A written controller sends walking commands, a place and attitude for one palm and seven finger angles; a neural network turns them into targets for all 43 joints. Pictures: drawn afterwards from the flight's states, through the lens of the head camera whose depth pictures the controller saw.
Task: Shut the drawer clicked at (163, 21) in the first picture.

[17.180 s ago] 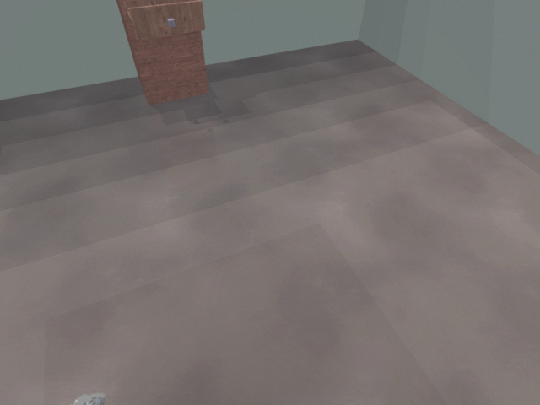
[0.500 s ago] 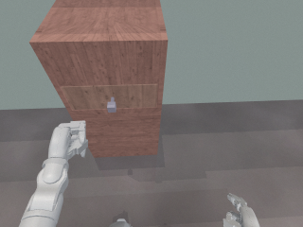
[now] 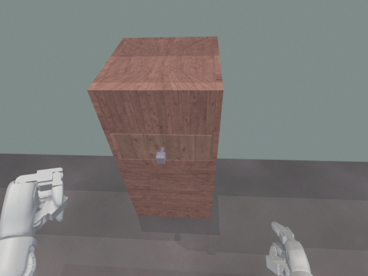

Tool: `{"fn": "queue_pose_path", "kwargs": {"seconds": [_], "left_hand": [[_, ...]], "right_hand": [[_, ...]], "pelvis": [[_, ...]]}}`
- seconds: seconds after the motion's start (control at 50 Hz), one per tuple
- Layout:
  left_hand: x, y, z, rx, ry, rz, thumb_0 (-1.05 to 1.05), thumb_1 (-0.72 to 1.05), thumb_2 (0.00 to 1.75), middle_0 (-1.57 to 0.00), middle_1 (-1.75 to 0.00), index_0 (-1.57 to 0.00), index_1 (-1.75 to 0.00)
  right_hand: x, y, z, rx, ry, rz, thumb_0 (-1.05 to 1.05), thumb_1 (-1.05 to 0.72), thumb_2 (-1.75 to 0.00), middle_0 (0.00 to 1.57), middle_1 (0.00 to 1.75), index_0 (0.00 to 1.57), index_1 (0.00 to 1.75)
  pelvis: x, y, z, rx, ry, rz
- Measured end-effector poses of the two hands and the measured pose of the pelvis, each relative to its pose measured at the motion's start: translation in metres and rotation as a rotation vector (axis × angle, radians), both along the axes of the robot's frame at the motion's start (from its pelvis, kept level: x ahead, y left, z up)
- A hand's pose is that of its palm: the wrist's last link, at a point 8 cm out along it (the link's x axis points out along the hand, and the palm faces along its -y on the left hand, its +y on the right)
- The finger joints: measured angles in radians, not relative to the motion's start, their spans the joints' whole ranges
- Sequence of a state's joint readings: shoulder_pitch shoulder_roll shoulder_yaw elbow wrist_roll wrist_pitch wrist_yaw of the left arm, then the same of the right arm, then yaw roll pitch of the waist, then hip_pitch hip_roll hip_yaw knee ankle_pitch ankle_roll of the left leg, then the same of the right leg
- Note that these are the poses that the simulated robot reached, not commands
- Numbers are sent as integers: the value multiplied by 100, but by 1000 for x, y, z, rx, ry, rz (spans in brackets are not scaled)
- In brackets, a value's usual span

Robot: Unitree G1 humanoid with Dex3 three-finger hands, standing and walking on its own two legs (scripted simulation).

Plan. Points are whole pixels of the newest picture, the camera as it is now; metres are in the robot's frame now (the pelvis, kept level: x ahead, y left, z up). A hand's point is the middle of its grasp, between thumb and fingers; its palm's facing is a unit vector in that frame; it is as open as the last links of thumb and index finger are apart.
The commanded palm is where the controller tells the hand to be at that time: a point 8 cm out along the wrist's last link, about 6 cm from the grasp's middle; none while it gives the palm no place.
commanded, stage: draw the hand back to the body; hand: left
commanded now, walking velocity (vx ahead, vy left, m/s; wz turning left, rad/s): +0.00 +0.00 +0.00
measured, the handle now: (161, 154) +0.58 +0.17 -0.17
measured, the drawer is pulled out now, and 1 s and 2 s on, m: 0.00 0.00 0.00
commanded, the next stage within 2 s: step back with the hand held close in 0.24 s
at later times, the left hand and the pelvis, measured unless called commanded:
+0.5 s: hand (51, 199) +0.18 +0.23 +0.17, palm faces +0.38 -0.81 -0.45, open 3.2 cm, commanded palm +0.12 +0.27 +0.18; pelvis -0.01 +0.00 +0.00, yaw +0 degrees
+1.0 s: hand (11, 244) +0.11 +0.26 +0.16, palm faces +0.32 -0.80 -0.51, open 3.2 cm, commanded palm +0.05 +0.31 +0.18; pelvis -0.08 +0.03 +0.00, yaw +0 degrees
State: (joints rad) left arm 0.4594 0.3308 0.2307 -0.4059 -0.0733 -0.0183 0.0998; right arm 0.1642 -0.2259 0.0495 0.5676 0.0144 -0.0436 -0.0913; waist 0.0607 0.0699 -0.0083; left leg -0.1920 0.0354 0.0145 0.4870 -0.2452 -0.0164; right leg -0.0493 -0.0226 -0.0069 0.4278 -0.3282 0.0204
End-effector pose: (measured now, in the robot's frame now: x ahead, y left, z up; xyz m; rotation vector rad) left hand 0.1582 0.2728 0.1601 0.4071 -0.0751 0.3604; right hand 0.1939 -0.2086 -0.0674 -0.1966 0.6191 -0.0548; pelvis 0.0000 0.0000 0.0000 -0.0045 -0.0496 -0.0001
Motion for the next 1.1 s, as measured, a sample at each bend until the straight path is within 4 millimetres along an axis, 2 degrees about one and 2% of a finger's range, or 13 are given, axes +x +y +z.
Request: {"fn": "queue_pose_path", "kwargs": {"seconds": [0.1,0.14,0.32,0.4,0.48,0.66,0.94,1.1], "left_hand": [[-21,2,29,82,-75,23,1,89,89,-140,-160,-140,-160],[-26,2,33,94,-92,33,1,89,89,-141,-160,-140,-160],[-24,-3,14,29,-49,36,1,89,89,-141,-160,-140,-160],[-21,-7,19,48,-65,8,1,89,89,-141,-160,-140,-160],[-17,-1,29,121,-95,-17,1,89,89,-141,-160,-140,-160],[-20,5,18,152,8,-94,1,89,89,-141,-160,-140,-160],[-68,25,22,181,-57,-93,1,89,89,-141,-160,-140,-160],[-105,29,22,225,-102,-66,1,89,89,-141,-160,-140,-160]], "right_hand": [[0,-2,0,5,-16,10,2,-90,-89,20,30,20,30],[-1,-2,-1,8,-16,10,2,-90,-89,20,30,20,30],[-14,-11,-6,-12,9,-6,2,-90,-89,20,30,20,30],[-19,-15,-5,-19,7,-20,2,-90,-89,20,30,20,30],[-26,-21,-5,-26,43,-48,2,-90,-89,20,30,20,30],[-55,-28,-11,-45,139,-140,2,-90,-89,20,30,20,30],[-93,2,-10,-39,119,-115,2,-90,-89,20,30,20,30],[-114,7,-14,-45,87,-68,1,-90,-89,20,30,20,30]], "pelvis": [[0,-2,1,-1,-15,0],[0,-3,1,-1,-20,2],[-4,-8,1,1,-33,0],[-5,-8,1,-3,-32,-3],[-8,-6,1,-11,2,-1],[-23,9,3,-2,49,-22],[-69,25,-1,-22,48,-8],[-99,22,-9,-35,39,31]]}}
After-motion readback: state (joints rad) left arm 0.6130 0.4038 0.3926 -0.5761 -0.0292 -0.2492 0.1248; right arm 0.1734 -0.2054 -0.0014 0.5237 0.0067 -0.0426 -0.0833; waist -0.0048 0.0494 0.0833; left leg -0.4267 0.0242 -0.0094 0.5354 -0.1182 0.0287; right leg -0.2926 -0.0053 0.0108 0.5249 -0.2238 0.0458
